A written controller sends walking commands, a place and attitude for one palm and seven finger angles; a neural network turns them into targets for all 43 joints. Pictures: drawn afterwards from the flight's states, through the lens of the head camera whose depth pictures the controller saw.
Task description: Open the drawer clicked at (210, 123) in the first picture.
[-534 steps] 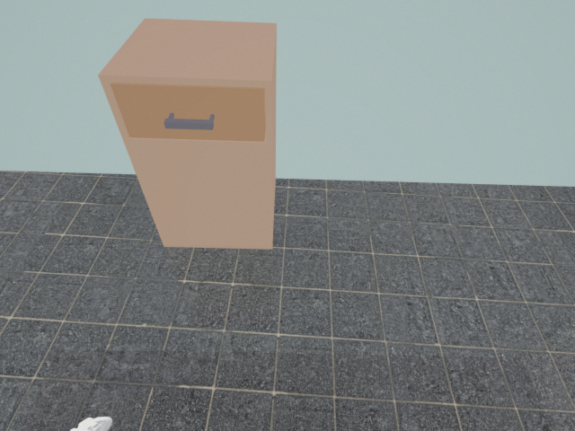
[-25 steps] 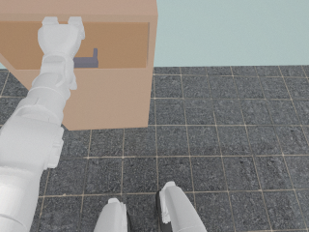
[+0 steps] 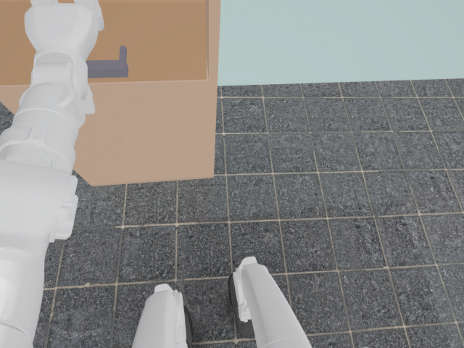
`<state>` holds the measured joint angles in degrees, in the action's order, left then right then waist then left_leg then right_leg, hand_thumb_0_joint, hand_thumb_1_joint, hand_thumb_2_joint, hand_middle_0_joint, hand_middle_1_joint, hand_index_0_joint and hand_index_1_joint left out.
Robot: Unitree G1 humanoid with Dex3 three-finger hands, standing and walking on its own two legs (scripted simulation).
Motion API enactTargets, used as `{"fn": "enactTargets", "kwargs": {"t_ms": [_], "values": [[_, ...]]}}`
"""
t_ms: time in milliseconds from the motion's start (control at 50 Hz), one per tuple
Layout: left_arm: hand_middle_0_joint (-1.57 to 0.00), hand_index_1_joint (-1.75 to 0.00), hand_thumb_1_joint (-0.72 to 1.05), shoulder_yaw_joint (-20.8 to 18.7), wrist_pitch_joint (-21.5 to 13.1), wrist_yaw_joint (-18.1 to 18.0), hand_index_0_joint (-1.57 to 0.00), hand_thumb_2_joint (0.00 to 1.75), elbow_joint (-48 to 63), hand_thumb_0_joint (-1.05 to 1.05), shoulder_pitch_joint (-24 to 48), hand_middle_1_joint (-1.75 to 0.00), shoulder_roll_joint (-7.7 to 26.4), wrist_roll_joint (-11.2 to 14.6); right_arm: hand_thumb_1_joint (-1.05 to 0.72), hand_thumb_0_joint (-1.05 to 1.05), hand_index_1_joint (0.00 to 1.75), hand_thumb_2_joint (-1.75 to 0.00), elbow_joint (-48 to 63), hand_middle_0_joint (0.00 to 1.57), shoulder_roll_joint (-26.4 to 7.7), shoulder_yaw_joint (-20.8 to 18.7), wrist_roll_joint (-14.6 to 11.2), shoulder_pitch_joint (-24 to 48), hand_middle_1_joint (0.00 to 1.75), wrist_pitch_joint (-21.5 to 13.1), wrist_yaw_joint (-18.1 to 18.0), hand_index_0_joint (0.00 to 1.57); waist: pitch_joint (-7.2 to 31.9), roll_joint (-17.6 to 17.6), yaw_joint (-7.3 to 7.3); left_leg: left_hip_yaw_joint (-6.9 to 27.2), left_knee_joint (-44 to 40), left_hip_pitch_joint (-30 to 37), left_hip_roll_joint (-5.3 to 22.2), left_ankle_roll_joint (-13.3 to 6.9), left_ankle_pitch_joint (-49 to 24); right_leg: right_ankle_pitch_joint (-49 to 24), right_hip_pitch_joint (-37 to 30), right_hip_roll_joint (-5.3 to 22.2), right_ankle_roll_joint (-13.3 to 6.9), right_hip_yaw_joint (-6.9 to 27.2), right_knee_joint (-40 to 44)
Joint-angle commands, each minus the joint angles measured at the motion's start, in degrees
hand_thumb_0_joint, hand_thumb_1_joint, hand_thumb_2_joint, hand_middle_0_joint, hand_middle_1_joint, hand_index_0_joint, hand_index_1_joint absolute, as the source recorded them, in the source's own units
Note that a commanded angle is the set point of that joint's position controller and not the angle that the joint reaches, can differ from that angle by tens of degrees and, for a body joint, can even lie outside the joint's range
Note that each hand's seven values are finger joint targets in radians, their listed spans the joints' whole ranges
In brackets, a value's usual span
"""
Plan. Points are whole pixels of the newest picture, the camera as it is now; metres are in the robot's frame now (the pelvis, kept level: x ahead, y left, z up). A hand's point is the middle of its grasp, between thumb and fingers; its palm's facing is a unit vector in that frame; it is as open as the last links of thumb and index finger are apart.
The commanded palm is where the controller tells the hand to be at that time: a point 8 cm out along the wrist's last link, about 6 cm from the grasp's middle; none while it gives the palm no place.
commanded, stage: lower the fingers behind the handle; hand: left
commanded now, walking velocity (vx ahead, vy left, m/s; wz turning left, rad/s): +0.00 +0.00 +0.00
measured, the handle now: (87, 60) +0.64 +0.15 +0.03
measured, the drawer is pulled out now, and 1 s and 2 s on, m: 0.00 0.00 0.00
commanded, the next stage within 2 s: close the thumb around the handle in 0.78 s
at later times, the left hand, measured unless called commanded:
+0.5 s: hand (89, 86) +0.60 +0.15 +0.00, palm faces +0.10 +0.01 -0.99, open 13.2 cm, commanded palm +0.60 +0.16 +0.03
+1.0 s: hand (87, 87) +0.60 +0.16 +0.01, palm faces +0.05 +0.01 -1.00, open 13.1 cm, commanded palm +0.60 +0.16 +0.03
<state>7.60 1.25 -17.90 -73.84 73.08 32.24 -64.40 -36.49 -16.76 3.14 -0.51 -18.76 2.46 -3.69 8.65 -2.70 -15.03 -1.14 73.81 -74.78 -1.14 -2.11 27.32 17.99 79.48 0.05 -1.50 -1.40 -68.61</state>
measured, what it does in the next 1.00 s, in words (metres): stands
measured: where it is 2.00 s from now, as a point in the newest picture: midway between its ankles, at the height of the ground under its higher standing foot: (214, 333)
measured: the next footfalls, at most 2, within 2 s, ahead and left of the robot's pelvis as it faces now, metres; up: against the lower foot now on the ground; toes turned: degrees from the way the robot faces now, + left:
none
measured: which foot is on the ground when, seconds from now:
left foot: down 0.00-1.00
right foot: down 0.00-1.00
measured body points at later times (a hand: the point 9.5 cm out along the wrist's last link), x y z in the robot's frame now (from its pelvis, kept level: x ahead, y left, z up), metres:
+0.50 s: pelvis +0.01 +0.00 -0.03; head +0.20 +0.01 +0.38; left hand +0.59 +0.15 +0.06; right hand +0.01 -0.26 -0.16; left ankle +0.06 +0.11 -0.61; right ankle +0.13 -0.11 -0.61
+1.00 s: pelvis +0.01 +0.01 -0.03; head +0.20 +0.01 +0.39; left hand +0.59 +0.15 +0.06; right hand +0.00 -0.27 -0.14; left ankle +0.06 +0.11 -0.61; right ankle +0.13 -0.11 -0.61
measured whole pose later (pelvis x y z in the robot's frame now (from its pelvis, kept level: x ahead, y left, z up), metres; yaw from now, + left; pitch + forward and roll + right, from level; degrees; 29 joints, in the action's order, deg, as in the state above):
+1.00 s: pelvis +0.01 +0.01 -0.03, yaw +0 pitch +32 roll -2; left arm 6.1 -3.2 -24.0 -71.3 68.4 31.2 -66.5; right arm -39.1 -16.1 1.7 1.9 -19.4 2.2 -1.5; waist 9.8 -3.5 -13.8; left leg 0.7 81.3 -82.7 -1.6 -1.8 31.2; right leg 21.1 86.4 0.1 -1.2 -2.9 -74.9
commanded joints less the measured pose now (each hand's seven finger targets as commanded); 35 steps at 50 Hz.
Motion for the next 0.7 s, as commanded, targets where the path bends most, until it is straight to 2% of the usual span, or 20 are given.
{"fn": "enactTargets", "kwargs": {"t_ms": [0,20,80,100,120,140,200,220,240,260,300,340,380,420,480,500,520,540,580,680], "values": [[-0.30,-1.20,-0.50,-1.27,2.59,3.26,-0.30,0.30,1.71,0.00,16.36,-1.20,13.02,-0.12,-0.90,0.00,0.30,-0.90,2.93,0.20,-10.23,-3.57,-0.37,-8.51,0.30,-1.39,-1.26,0.20,21.57,2.86,-2.57,0.43,-11.37,2.40,-1.09,-2.28,10.13,18.49,-21.79,-0.82,0.28,2.22,12.01],[-0.30,-1.20,-0.50,-1.10,2.52,3.49,-0.30,0.30,1.61,0.00,15.58,-1.20,13.16,-0.10,-0.90,0.00,0.30,-0.90,2.96,0.20,-10.34,-3.40,-0.44,-8.20,0.30,-1.43,-1.38,0.20,21.08,1.51,-2.24,0.21,-11.26,2.38,-1.18,-2.23,10.21,18.91,-21.32,-0.77,0.30,2.28,11.99],[-0.30,-1.20,-0.50,-1.11,1.69,4.21,-0.30,0.30,2.33,0.00,15.67,-1.20,13.24,0.19,-0.90,0.00,0.30,-0.90,3.05,0.20,-10.22,-3.34,-0.41,-8.14,0.30,-1.62,-1.67,0.20,21.31,1.27,-2.49,0.57,-10.44,1.89,-0.95,-2.32,10.39,18.49,-20.12,-0.89,0.23,2.21,10.98],[-0.30,-1.20,-0.50,-1.59,0.27,4.71,-0.30,0.30,3.27,0.00,16.55,-1.20,13.24,0.78,-0.90,0.00,0.30,-0.90,3.11,0.20,-10.09,-3.47,-0.37,-8.69,0.30,-1.85,-1.73,0.20,21.59,2.49,-2.99,1.04,-9.62,1.48,-0.65,-2.38,10.58,18.09,-19.42,-0.98,0.23,2.18,10.23],[-0.30,-1.20,-0.50,-0.81,-1.51,5.25,-0.30,0.30,3.87,0.00,17.29,-1.20,11.89,1.12,-0.90,0.00,0.30,-0.90,2.87,0.20,-9.88,-3.58,-0.07,-9.63,0.30,-2.34,-1.74,0.20,22.01,0.67,-3.50,1.38,-8.70,0.76,-0.40,-2.37,10.57,16.83,-18.36,-0.96,0.19,2.01,8.99],[-0.30,-1.20,-0.50,-2.39,-3.56,5.44,-0.30,0.30,5.81,0.00,17.85,-1.20,13.42,1.17,-0.90,0.00,0.30,-0.90,2.58,0.20,-9.79,-3.70,0.35,-10.41,0.30,-2.74,-1.58,0.20,22.64,-0.56,-3.16,1.72,-7.57,0.03,-0.06,-2.41,10.42,15.69,-17.44,-0.97,0.11,2.00,7.68],[-0.30,-1.20,-0.50,-6.37,-11.35,3.61,-0.30,0.30,20.45,0.00,26.02,-1.20,19.00,0.24,-0.90,0.00,0.30,-0.90,2.81,0.20,-8.68,-4.54,1.55,-11.41,0.30,-4.09,-1.29,0.20,31.98,-4.57,-2.49,2.66,-4.61,0.16,-0.20,-2.48,9.69,13.79,-18.90,-1.01,0.03,2.95,4.38],[-0.30,-1.20,-0.50,-7.53,-12.31,1.64,-0.30,0.30,21.68,0.00,25.83,-1.20,20.34,-0.33,-0.90,0.00,0.30,-0.90,2.24,0.20,-8.85,-4.84,1.96,-12.08,0.30,-4.32,-0.95,0.20,35.89,-7.96,-1.59,3.24,-4.52,1.85,-0.52,-2.12,9.32,13.23,-19.03,-1.06,-0.07,2.75,3.61],[-0.30,-1.20,-0.50,-6.40,-10.96,0.23,-0.30,0.30,16.69,0.00,20.82,-1.20,17.40,-0.62,-0.90,0.00,0.30,-0.90,1.66,0.20,-8.57,-5.00,2.05,-12.04,0.30,-4.32,-0.32,0.20,34.53,-8.92,-0.86,3.37,-4.60,1.76,-0.79,-1.80,9.47,13.32,-17.74,-1.20,-0.38,2.11,3.27],[-0.30,-1.20,-0.50,-6.16,-9.48,-1.12,-0.30,0.30,13.16,0.00,17.94,-1.20,14.96,-0.51,-0.90,0.00,0.30,-0.90,0.87,0.20,-8.69,-5.05,2.10,-12.41,0.30,-4.16,0.13,0.20,30.89,-6.03,-1.13,4.19,-5.23,1.75,-0.30,-1.64,9.02,12.88,-15.45,-1.35,-0.36,1.09,3.13],[-0.30,-1.20,-0.50,-6.91,-6.57,-3.92,-0.30,0.30,10.74,0.00,18.30,-1.20,13.75,0.15,-0.90,0.00,0.30,-0.90,-0.25,0.20,-9.17,-5.17,2.31,-12.45,0.30,-3.61,0.92,0.20,30.74,-3.99,-1.72,3.72,-4.85,1.09,-0.31,-1.82,6.82,11.55,-15.45,-1.42,-0.08,0.85,3.42],[-0.30,-1.20,-0.50,-6.57,-3.18,-6.42,-0.30,0.30,11.25,0.00,22.35,-1.20,14.58,-0.47,-0.90,0.00,0.30,-0.90,-1.43,0.20,-9.55,-5.34,2.36,-12.97,0.30,-2.63,1.65,0.20,33.47,-6.15,-2.01,3.36,-4.83,2.02,-0.53,-1.61,5.75,10.37,-16.60,-1.38,0.02,0.74,3.66],[-0.30,-1.20,-0.50,-5.75,0.86,-7.69,-0.30,0.30,9.00,0.00,23.72,-1.20,13.83,-1.08,-0.90,0.00,0.30,-0.90,-2.45,0.20,-9.68,-5.21,2.31,-12.93,0.30,-1.42,2.02,0.20,32.63,-5.20,-2.80,3.76,-5.70,3.62,-0.35,-1.47,4.60,9.23,-16.50,-1.54,0.14,0.04,4.00],[-0.30,-1.20,-0.50,-4.47,4.19,-7.93,-0.30,0.30,8.21,0.00,25.67,-1.20,12.86,-1.24,-0.90,0.00,0.30,-0.90,-2.62,0.20,-9.66,-4.95,2.15,-12.41,0.30,-0.54,2.23,0.20,33.00,-6.81,-3.14,3.63,-6.44,5.35,-0.38,-1.37,3.53,8.20,-16.95,-1.49,0.20,-0.22,4.64],[-0.30,-1.20,-0.50,-4.46,7.58,-6.44,-0.30,0.30,5.66,0.00,26.26,-1.20,14.96,-1.64,-0.90,0.00,0.30,-0.90,-2.81,0.20,-9.64,-4.06,1.89,-11.27,0.30,0.51,1.80,0.20,31.09,-4.99,-3.40,3.00,-7.49,4.34,-0.52,-1.67,4.84,8.86,-19.72,-1.42,0.37,-0.04,6.00],[-0.30,-1.20,-0.50,-4.48,7.87,-5.77,-0.30,0.30,6.03,0.00,27.02,-1.20,15.07,-1.59,-0.90,0.00,0.30,-0.90,-2.66,0.20,-9.45,-3.93,1.88,-10.76,0.30,0.67,1.51,0.20,30.87,-4.49,-3.78,2.83,-7.65,4.66,-0.39,-1.77,4.30,8.15,-20.23,-1.38,0.44,0.17,6.34],[-0.30,-1.20,-0.50,-3.15,7.87,-4.97,-0.30,0.30,6.21,0.00,27.09,-1.20,13.92,-1.55,-0.90,0.00,0.30,-0.90,-2.27,0.20,-9.22,-3.81,1.85,-10.63,0.30,0.63,1.37,0.20,30.70,-6.17,-3.82,2.53,-7.94,4.52,-0.61,-1.78,4.71,8.26,-20.89,-1.29,0.42,0.19,6.61],[-0.30,-1.20,-0.50,-3.69,7.76,-4.16,-0.30,0.30,5.56,0.00,25.73,-1.20,14.49,-1.54,-0.90,0.00,0.30,-0.90,-2.22,0.20,-9.24,-3.70,1.84,-10.29,0.30,0.68,1.25,0.20,29.26,-5.99,-3.56,2.49,-8.13,4.44,-0.55,-1.79,5.27,8.72,-20.68,-1.31,0.37,0.15,6.77],[-0.30,-1.20,-0.50,-3.43,6.72,-2.50,-0.30,0.30,4.38,0.00,23.51,-1.20,14.11,-1.05,-0.90,0.00,0.30,-0.90,-1.28,0.20,-9.12,-3.37,1.71,-9.32,0.30,0.56,0.74,0.20,25.96,-3.43,-3.75,2.23,-8.44,2.62,-0.56,-2.04,7.22,10.76,-20.94,-1.25,0.53,0.39,7.55],[-0.30,-1.20,-0.50,-3.60,0.49,0.12,-0.30,0.30,5.80,0.00,19.50,-1.20,13.41,-0.26,-0.90,0.00,0.30,-0.90,1.14,0.20,-8.86,-3.36,1.73,-8.76,0.30,-1.00,0.11,0.20,22.89,-2.33,-3.04,1.94,-7.46,-0.13,-0.71,-2.20,9.00,13.33,-19.70,-1.04,0.30,0.96,7.14]]}}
